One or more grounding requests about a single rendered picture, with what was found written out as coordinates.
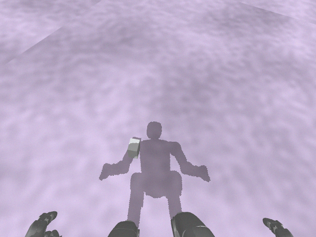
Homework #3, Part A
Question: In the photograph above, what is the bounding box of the left robot hand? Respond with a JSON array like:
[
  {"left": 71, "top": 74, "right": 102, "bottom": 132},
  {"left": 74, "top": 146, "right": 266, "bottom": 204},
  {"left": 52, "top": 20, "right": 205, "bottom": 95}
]
[{"left": 25, "top": 211, "right": 62, "bottom": 237}]

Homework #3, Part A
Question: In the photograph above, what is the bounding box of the right robot hand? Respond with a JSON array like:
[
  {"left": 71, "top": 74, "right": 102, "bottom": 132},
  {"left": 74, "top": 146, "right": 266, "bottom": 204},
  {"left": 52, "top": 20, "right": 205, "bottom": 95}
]
[{"left": 263, "top": 218, "right": 293, "bottom": 237}]

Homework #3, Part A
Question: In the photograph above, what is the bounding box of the carton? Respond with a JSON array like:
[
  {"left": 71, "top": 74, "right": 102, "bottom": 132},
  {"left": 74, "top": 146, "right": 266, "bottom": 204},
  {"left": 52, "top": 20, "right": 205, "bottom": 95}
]
[{"left": 127, "top": 138, "right": 140, "bottom": 159}]

